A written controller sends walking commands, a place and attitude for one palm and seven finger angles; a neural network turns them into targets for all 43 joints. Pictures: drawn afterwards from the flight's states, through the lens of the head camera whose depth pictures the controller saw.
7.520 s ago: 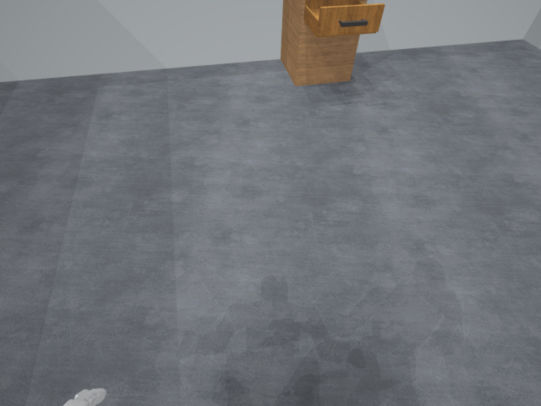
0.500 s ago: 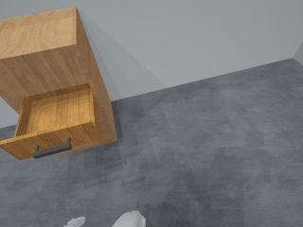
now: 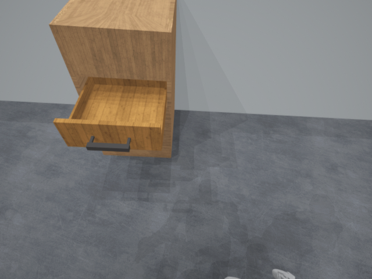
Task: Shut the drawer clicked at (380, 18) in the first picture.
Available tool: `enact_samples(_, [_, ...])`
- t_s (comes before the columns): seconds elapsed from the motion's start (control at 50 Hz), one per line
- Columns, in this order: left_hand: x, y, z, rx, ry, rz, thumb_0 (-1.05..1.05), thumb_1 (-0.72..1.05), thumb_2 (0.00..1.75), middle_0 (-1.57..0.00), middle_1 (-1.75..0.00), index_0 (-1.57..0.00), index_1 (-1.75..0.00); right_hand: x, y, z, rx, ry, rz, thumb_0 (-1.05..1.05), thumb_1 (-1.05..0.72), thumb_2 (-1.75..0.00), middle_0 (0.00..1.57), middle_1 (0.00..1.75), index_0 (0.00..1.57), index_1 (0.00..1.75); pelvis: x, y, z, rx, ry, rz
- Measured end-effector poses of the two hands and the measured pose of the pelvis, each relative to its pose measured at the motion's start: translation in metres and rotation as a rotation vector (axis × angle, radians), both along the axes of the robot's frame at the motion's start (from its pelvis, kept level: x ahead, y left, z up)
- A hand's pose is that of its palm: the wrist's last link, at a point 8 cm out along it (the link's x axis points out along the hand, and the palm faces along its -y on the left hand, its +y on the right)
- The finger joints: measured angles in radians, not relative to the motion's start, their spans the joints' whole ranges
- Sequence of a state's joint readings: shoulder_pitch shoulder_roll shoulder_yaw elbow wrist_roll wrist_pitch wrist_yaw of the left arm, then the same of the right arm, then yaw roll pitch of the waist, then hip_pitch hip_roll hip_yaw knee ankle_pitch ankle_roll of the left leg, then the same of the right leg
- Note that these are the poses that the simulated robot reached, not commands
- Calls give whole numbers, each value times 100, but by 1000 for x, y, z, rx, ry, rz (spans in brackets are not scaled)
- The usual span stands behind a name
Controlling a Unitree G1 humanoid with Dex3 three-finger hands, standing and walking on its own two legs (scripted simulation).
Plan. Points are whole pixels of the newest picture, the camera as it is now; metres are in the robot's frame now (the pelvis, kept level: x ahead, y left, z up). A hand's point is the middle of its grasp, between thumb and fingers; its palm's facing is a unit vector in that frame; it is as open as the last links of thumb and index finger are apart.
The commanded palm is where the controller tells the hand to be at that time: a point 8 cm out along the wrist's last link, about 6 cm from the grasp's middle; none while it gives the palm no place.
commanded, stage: take the last steps up to it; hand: left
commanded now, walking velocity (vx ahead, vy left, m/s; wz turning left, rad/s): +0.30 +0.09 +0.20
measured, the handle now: (109, 143) +0.57 +0.34 -0.24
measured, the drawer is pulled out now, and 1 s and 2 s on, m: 0.27 0.27 0.27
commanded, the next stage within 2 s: come to a stop and stand still in 0.96 s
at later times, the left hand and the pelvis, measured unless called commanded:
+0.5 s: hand out of the picture -0.01 +0.15 -0.15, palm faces +0.19 -0.96 -0.19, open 7.4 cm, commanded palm none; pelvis +0.08 +0.01 +0.01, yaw +6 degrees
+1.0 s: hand (93, 199) +0.31 +0.29 -0.15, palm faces +0.11 -0.97 -0.23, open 7.4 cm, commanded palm none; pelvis +0.24 +0.10 +0.00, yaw +4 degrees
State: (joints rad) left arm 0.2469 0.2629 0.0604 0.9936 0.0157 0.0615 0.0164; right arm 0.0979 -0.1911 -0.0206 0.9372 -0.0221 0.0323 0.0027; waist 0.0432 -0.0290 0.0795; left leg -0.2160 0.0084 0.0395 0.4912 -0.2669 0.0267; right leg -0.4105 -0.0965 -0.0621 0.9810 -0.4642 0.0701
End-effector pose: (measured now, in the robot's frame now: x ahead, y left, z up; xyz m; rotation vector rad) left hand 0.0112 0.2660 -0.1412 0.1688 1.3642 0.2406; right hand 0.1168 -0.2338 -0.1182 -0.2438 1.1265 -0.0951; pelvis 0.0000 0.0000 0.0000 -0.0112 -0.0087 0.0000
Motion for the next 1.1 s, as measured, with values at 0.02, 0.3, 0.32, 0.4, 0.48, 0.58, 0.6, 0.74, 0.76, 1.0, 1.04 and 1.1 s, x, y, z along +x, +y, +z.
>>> enact_samples(0.02, [2,-1,2,-1,-9,-1,1,91,90,-20,-30,-19,-30,-2,2,-1,7,3,0,0,-91,-90,20,30,20,30,0,0,1,0,0,3])
enact_samples(0.3, [12,-52,19,-3,-110,42,0,90,90,-20,-30,-20,-30,-49,-18,-38,93,214,-28,0,-91,-90,20,30,20,30,32,-17,0,33,-12,67])
enact_samples(0.32, [6,-55,20,-9,-84,51,0,90,90,-20,-30,-20,-30,-47,-18,-36,94,219,-31,0,-91,-90,20,30,20,30,36,-16,2,36,-10,70])
enact_samples(0.4, [-15,-64,21,-44,22,90,0,90,90,-20,-30,-20,-30,-29,-13,-28,89,229,-29,0,-91,-90,20,30,20,30,54,-9,8,43,-3,88])
enact_samples(0.48, [-31,-66,19,-82,113,143,0,90,90,-20,-30,-20,-30,2,3,-25,81,235,3,0,-91,-90,20,30,20,30,75,5,8,38,4,107])
enact_samples(0.58, [-37,-49,8,-123,215,207,0,90,90,-20,-30,-20,-30,66,43,-27,73,191,73,0,-91,-90,20,30,19,30,106,35,-2,20,11,124])
enact_samples(0.6, [-35,-42,3,-130,233,216,0,90,90,-20,-30,-20,-30,81,53,-28,69,170,85,0,-91,-90,20,30,19,30,114,42,-6,16,12,125])
enact_samples(0.74, [38,25,-18,-114,210,164,1,90,90,-20,-30,-20,-30,140,101,-27,46,39,49,0,-92,-90,20,30,20,30,154,81,-15,19,-1,94])
enact_samples(0.76, [59,35,-16,-102,173,146,1,91,90,-20,-30,-20,-30,144,102,-23,40,28,29,-1,-93,-90,20,30,20,30,159,84,-12,22,-1,91])
enact_samples(1.0, [289,75,18,-12,-215,-20,0,91,90,-20,-29,-19,-30,147,113,-29,81,166,-55,-1,-92,-90,20,30,20,30,235,99,1,49,4,73])
enact_samples(1.04, [315,69,19,-9,-234,-44,0,91,90,-20,-29,-19,-30,145,113,-35,98,207,-74,0,-92,-90,20,30,20,30,250,95,-2,51,2,69])
enact_samples(1.1, [344,57,14,-5,-250,-66,0,91,90,-20,-29,-19,-30,146,111,-48,120,270,-97,0,-91,-90,20,30,20,30,274,88,-10,46,-1,61])
